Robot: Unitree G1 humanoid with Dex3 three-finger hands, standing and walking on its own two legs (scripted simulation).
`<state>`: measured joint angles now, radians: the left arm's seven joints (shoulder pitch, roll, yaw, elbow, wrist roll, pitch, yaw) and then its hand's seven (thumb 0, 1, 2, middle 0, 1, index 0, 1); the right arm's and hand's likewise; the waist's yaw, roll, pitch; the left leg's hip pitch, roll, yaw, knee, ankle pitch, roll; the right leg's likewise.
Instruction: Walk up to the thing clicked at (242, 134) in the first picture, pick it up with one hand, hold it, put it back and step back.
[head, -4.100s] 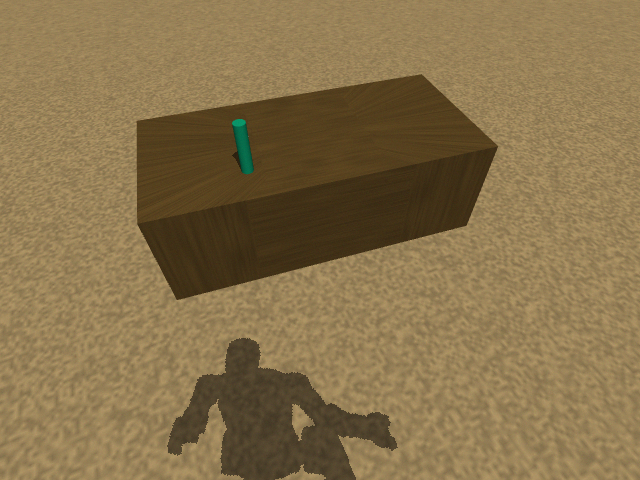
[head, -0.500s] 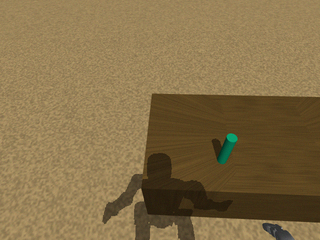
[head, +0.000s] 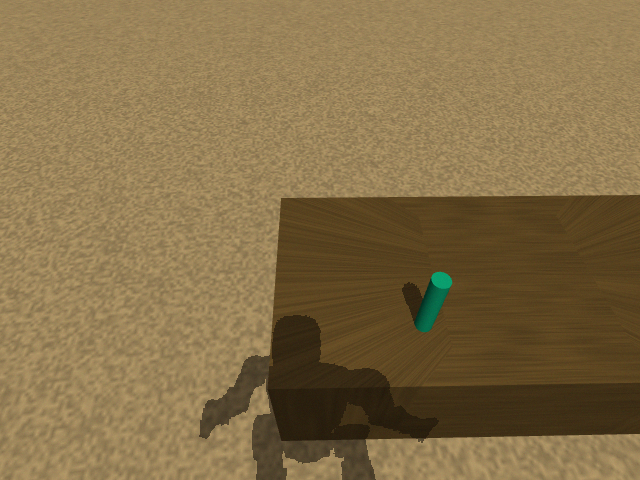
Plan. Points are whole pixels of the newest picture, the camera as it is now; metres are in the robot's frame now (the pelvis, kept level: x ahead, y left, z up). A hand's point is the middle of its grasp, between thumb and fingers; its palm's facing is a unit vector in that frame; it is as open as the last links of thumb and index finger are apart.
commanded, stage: walk up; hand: right
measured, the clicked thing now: (431, 304) +0.51 -0.24 -0.27
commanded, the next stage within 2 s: stand in 0.44 s
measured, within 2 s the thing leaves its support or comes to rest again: neither
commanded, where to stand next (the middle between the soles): +0.05 -0.03 m, yaw -1 degrees
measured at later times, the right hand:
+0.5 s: hand out of the picture +0.10 -0.25 -0.16, palm faces -0.03 +0.94 -0.33, open 7.4 cm
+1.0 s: hand out of the picture +0.11 -0.25 -0.16, palm faces -0.04 +0.94 -0.33, open 7.4 cm
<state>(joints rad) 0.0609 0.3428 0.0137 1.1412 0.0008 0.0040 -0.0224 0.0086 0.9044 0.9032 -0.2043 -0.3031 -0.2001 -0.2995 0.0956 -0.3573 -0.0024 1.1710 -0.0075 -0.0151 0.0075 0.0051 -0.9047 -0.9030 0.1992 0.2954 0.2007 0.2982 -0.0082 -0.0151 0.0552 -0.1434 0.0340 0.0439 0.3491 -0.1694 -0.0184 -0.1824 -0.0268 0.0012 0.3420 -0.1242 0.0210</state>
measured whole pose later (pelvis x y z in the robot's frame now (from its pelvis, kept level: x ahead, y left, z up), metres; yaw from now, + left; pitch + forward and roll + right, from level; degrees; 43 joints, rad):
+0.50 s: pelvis +0.01 +0.00 +0.00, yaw +0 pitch -2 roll +0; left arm 0.09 0.34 0.01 1.15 0.01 0.00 -0.02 0.01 0.90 0.90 -0.20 -0.30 -0.20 -0.30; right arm 0.07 -0.35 0.00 1.15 -0.01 -0.01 0.01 0.00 -0.90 -0.90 0.20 0.30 0.20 0.30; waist 0.01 0.00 0.05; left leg -0.14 0.03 0.04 0.35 -0.18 -0.02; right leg -0.17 -0.03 0.00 0.34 -0.14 0.02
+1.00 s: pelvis +0.03 +0.00 +0.00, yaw +1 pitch -2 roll +0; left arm 0.10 0.35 0.00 1.14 0.01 -0.01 -0.01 0.01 0.90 0.90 -0.20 -0.30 -0.20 -0.30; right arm 0.10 -0.35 0.00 1.15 -0.01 -0.01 0.01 0.00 -0.90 -0.90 0.20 0.30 0.20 0.30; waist 0.00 0.01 0.04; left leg -0.10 0.03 0.03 0.32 -0.19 -0.02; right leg -0.14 -0.03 -0.02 0.32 -0.16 0.02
